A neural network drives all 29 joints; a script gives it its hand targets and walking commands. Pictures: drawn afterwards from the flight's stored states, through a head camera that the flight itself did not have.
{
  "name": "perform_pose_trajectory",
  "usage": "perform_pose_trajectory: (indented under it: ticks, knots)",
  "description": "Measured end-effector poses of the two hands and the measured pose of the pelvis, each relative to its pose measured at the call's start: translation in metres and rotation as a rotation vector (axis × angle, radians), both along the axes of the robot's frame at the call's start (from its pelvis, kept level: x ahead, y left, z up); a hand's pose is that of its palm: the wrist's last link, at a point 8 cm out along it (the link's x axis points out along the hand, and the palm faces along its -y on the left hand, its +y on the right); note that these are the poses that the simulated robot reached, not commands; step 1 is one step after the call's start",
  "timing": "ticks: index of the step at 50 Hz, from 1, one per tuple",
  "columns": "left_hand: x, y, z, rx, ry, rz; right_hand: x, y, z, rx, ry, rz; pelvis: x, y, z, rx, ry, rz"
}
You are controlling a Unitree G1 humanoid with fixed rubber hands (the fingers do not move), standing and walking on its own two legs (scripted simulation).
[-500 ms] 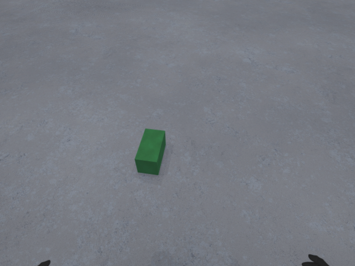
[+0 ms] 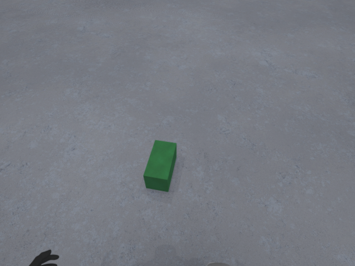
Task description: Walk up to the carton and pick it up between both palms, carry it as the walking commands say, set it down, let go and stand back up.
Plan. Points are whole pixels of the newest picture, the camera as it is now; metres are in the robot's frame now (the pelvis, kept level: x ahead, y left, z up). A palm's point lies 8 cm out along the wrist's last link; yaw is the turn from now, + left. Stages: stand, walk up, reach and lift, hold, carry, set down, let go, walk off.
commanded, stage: walk up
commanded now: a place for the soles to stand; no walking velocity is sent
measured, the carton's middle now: (161, 165) +0.80 +0.05 -0.68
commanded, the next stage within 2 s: none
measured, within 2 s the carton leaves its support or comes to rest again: neither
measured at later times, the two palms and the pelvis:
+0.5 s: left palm (32, 243) +0.23 +0.35 -0.09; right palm (292, 186) +0.29 -0.31 -0.04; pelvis +0.18 +0.02 +0.00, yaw +2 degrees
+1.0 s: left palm (57, 185) +0.38 +0.33 -0.09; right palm (276, 171) +0.37 -0.32 -0.10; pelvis +0.28 +0.00 -0.01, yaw +3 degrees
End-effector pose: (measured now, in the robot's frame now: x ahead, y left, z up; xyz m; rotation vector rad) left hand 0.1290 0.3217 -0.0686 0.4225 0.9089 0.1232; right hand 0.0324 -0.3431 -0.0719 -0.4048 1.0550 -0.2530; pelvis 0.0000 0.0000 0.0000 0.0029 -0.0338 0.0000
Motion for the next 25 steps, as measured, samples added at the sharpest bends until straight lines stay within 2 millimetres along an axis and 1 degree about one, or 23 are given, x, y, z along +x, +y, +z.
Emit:
perform_pose_trajectory:
  ticks: [2, 4, 7, 10, 14, 17, 18, 20, 22, 25]
  knots:
    - [0.017, -0.001, 0.003, 0.026, -0.046, 0.011, 0.024, -0.003, -0.009, 0.007, -0.001, 0.020, 0.015, -0.006, -0.006, -0.008, -0.001, 0.011]
    - [0.023, 0.000, 0.009, 0.039, -0.063, 0.037, 0.053, -0.001, -0.013, 0.016, -0.007, 0.044, 0.028, -0.008, -0.005, -0.008, -0.004, 0.023]
    - [0.021, 0.006, 0.018, 0.057, -0.049, 0.089, 0.100, 0.006, -0.011, 0.035, -0.031, 0.098, 0.050, -0.008, 0.001, -0.011, -0.001, 0.039]
    - [0.015, 0.015, 0.022, 0.066, -0.011, 0.126, 0.142, 0.016, -0.005, 0.049, -0.043, 0.156, 0.071, -0.005, 0.006, -0.010, 0.006, 0.053]
    - [0.011, 0.027, 0.014, 0.054, 0.055, 0.160, 0.199, 0.033, 0.004, 0.047, -0.077, 0.215, 0.100, 0.002, 0.006, -0.010, 0.008, 0.060]
    - [0.020, 0.037, -0.002, 0.036, 0.094, 0.170, 0.239, 0.043, 0.009, 0.015, -0.124, 0.243, 0.125, 0.014, -0.002, -0.011, 0.007, 0.055]
    - [0.026, 0.039, -0.009, 0.028, 0.102, 0.171, 0.249, 0.044, 0.010, -0.004, -0.143, 0.247, 0.133, 0.017, -0.006, -0.007, 0.006, 0.053]
    - [0.043, 0.038, -0.018, 0.017, 0.119, 0.163, 0.261, 0.044, 0.014, -0.027, -0.171, 0.232, 0.146, 0.022, -0.009, -0.005, 0.003, 0.050]
    - [0.064, 0.035, -0.023, 0.002, 0.121, 0.148, 0.265, 0.041, 0.021, -0.040, -0.177, 0.200, 0.159, 0.022, -0.006, -0.001, 0.001, 0.044]
    - [0.099, 0.028, -0.023, -0.018, 0.112, 0.112, 0.263, 0.032, 0.028, -0.061, -0.150, 0.162, 0.178, 0.020, -0.001, 0.004, 0.004, 0.036]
